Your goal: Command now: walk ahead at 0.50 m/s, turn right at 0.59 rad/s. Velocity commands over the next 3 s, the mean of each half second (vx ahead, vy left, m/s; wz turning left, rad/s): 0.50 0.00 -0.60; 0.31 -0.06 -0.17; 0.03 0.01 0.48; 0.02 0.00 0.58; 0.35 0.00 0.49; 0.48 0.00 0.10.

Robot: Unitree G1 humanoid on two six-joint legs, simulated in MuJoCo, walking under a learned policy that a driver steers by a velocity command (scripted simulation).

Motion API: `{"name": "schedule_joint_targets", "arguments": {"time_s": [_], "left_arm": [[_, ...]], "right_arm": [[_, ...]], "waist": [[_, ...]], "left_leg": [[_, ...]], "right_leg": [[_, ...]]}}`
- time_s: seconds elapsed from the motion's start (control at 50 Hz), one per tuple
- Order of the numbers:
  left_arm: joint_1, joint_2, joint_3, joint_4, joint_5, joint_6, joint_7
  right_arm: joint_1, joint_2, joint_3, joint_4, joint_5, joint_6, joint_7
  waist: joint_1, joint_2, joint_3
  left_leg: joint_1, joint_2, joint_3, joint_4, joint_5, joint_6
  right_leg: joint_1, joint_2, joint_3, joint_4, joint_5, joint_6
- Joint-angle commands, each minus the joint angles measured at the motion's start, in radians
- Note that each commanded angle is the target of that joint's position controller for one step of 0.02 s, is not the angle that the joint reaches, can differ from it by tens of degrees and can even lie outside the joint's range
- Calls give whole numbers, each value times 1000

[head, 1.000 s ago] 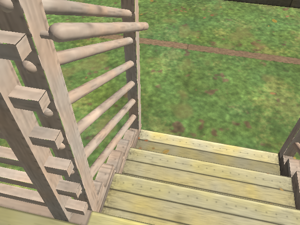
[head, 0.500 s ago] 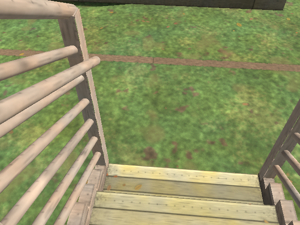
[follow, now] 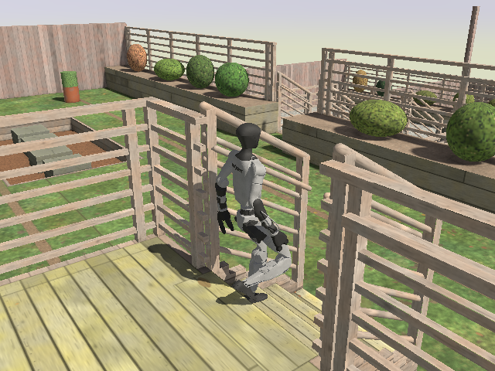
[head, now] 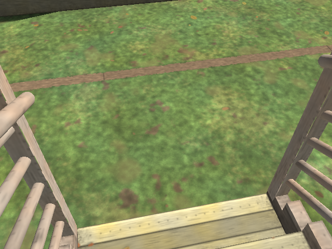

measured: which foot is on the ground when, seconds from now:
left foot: down 0.00-0.62, up 0.64-0.86, down 0.88-1.00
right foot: up 0.00-0.58, down 0.60-0.86, up 0.88-1.00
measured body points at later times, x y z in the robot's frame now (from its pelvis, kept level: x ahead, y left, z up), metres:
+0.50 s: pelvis +0.19 +0.00 -0.02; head +0.20 +0.01 +0.43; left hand +0.40 +0.13 -0.15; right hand +0.02 -0.12 -0.16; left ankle +0.05 +0.10 -0.72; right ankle +0.25 -0.20 -0.64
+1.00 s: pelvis +0.43 -0.12 -0.18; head +0.47 -0.08 +0.27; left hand +0.61 +0.04 -0.34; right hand +0.35 -0.37 -0.29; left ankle +0.49 -0.07 -0.89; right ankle +0.36 -0.22 -0.67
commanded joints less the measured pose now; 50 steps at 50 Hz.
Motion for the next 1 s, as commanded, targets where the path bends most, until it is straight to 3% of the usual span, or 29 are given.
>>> {"name": "schedule_joint_targets", "arguments": {"time_s": [0.02,0.08,0.12,0.18,0.24,0.3,0.36,0.48,0.5,0.54,0.58,0.6,0.62,0.64,0.66,0.68,0.7,0.72,0.74,0.76,0.8,0.82,0.84,0.88,0.9,0.92,0.96,0.98,1.0], "left_arm": [[-50,-6,-13,-137,-14,4,15],[36,-31,-24,-80,18,3,-19],[-107,39,10,-98,24,-6,-34],[-140,21,19,-115,-1,-6,-13],[-179,40,38,-142,13,-3,-20],[-273,-32,15,-161,9,-17,-35],[-372,22,26,-211,9,-30,-27],[-477,-8,33,-244,8,-8,-13],[-448,50,49,-226,22,-8,-6],[-335,94,76,-209,30,-6,-13],[-183,115,89,-130,32,-37,-14],[-85,132,99,-100,46,-61,5],[-72,189,155,-9,-192,-32,32],[36,195,149,77,-175,-21,24],[-41,210,173,97,-177,-3,72],[-142,162,140,109,-167,-2,96],[-196,98,135,117,-116,-12,80],[-294,23,107,106,-121,-10,64],[-430,29,110,80,-98,-21,77],[-501,10,98,9,-79,-48,90],[-474,-21,61,6,-140,-61,118],[-425,-38,35,60,-196,-15,122],[-417,-39,11,54,-188,20,139],[-491,-22,2,19,-165,81,139],[-383,37,35,17,-172,109,130],[-223,31,56,-50,-151,101,146],[-365,142,59,-68,-112,90,153],[-128,86,41,-112,63,-53,63],[-126,132,60,-104,25,-77,30]], "right_arm": [[137,-45,-17,10,-19,-19,-16],[72,31,-8,40,-10,-112,-80],[213,-7,-5,135,-33,-118,-98],[265,-88,-16,217,-72,-79,-77],[264,-1,19,245,-48,-77,-63],[416,22,38,325,-31,-93,-122],[397,32,52,291,-22,-109,-128],[388,-73,21,271,-1,-115,-125],[344,-55,22,222,-1,-108,-124],[198,-90,15,175,-16,-114,-130],[179,-141,-17,188,-19,-104,-144],[123,-206,-42,156,-36,-69,-102],[-36,-306,-113,85,299,7,-104],[226,-146,-75,105,278,20,-58],[33,-146,-78,16,205,30,-59],[-83,-149,-100,-47,180,57,-49],[30,2,-70,14,155,76,-23],[71,-34,-85,48,169,72,-40],[155,-17,-81,112,187,76,-20],[150,-98,-91,123,212,79,-53],[4,-119,-98,60,250,71,-119],[58,-112,-110,52,225,57,-102],[168,-152,-143,86,226,69,-83],[452,-135,-130,213,181,76,-74],[361,-128,-88,196,153,89,-49],[151,-134,-47,174,145,86,-45],[75,-174,-62,65,163,60,-30],[164,-275,-93,65,-45,-25,-19],[23,-289,-93,-2,-17,-45,-12]], "waist": [[-19,-15,80],[3,21,115],[-85,30,75],[-69,-23,82],[-66,-31,37],[-114,29,47],[-145,52,115],[-154,113,96],[-151,138,108],[-42,68,52],[-6,96,93],[35,93,77],[104,-60,120],[12,-477,-201],[91,-238,-101],[17,-170,105],[-31,12,74],[-101,70,74],[-155,-104,29],[-109,59,106],[-96,-9,101],[-202,-179,-40],[-234,-195,-73],[-382,28,-57],[-299,267,71],[-50,537,85],[-131,227,-5],[-82,101,-120],[-71,245,27]], "left_leg": [[143,369,-385,-280,174,184],[-113,189,-178,-315,50,143],[-19,248,-189,-328,31,171],[259,344,-299,-306,256,158],[299,289,-136,-242,249,114],[324,252,-46,-230,313,40],[387,290,-53,-241,402,53],[512,280,93,-207,612,45],[463,251,117,-187,652,59],[227,226,218,-117,850,59],[345,222,165,82,597,51],[287,235,135,220,549,79],[21,128,175,674,985,-37],[-518,39,19,900,-384,-74],[-562,7,-2,745,-592,-90],[-506,-24,-8,522,-539,-75],[-298,41,-34,559,-307,-55],[-183,15,-60,442,-81,-61],[-94,48,-172,461,5,-60],[32,-19,-161,358,172,-71],[177,-58,-156,-10,470,-167],[400,-31,-135,-275,727,-209],[592,-33,-122,-300,976,-184],[827,39,-228,-238,785,-167],[624,104,-311,-240,1100,-178],[552,231,-546,-129,1119,-56],[495,212,-447,-83,1055,59],[451,223,-481,-93,862,260],[172,400,-767,-140,562,438]], "right_leg": [[-425,-237,15,-157,378,10],[-280,-259,-15,-632,655,-32],[-298,-255,-23,-787,750,-35],[-571,-246,149,-733,778,-60],[-567,-256,88,-673,799,-95],[-510,-261,38,-735,749,-97],[-582,-267,-18,-721,660,-106],[-413,-247,-159,-829,518,-66],[-340,-207,-220,-784,509,-66],[106,-125,-302,-855,462,-73],[133,-133,-165,-1160,583,-84],[325,-105,-201,-1190,464,-102],[556,13,-275,-1481,779,-137],[1251,-199,204,-1543,983,-274],[1070,-149,243,-1492,967,-266],[748,-114,148,-1472,664,-204],[562,-191,241,-1472,243,-171],[388,-157,158,-1370,148,-152],[269,-211,128,-1314,77,-136],[63,-199,82,-1308,146,-90],[-9,-196,-59,-1134,217,-81],[30,-120,-286,-1034,147,-106],[-21,-77,-332,-884,118,-96],[-267,-53,-336,-391,-11,-92],[-270,6,-313,-207,-58,-86],[-314,-53,-117,-96,46,-87],[-455,-104,-137,15,142,-94],[-429,-108,-64,-136,198,29],[-440,-207,98,-338,231,85]]}}
Next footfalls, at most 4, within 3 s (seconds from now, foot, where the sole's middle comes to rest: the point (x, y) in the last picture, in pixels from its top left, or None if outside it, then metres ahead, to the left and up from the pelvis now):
0.60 right None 0.28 -0.19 -0.76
0.88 left None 0.52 -0.08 -0.93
1.22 right None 0.55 -0.32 -0.93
1.68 left None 0.47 -0.07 -0.93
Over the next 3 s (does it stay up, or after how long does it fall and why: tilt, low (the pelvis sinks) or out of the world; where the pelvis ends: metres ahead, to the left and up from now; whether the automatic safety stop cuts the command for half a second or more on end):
stays up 0.84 -0.02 -0.39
